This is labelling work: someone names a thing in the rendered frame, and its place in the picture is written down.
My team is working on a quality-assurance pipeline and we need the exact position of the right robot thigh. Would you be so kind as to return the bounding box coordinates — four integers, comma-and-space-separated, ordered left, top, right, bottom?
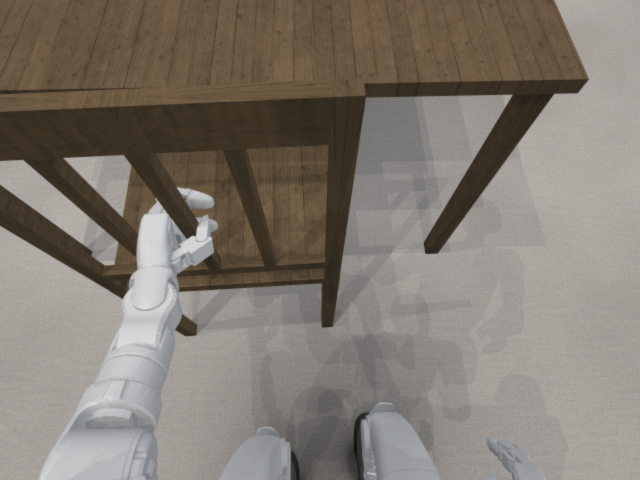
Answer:
361, 412, 442, 480

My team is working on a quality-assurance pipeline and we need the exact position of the left robot forearm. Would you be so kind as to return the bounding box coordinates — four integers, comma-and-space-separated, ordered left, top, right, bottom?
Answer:
38, 266, 182, 480

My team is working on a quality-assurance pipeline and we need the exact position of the robot left upper arm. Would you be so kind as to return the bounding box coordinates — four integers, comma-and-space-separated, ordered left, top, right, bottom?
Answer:
43, 428, 158, 480

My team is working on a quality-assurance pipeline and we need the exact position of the robot thigh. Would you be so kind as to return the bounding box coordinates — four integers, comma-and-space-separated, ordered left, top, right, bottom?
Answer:
361, 412, 442, 480
219, 435, 291, 480

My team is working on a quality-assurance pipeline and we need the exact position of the chair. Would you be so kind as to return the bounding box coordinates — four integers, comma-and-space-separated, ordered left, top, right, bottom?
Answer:
0, 79, 366, 336

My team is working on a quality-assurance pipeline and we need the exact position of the left robot thigh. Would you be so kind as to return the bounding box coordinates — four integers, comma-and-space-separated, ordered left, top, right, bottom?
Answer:
219, 435, 291, 480

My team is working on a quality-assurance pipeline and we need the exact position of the robot right hand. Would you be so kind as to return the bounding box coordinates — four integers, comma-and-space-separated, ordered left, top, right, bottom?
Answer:
485, 435, 546, 480

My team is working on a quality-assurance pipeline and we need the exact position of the table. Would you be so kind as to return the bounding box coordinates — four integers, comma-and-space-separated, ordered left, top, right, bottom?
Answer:
0, 0, 589, 256

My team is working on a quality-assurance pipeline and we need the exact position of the robot left hand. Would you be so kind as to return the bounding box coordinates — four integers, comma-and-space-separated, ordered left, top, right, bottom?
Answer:
136, 187, 218, 276

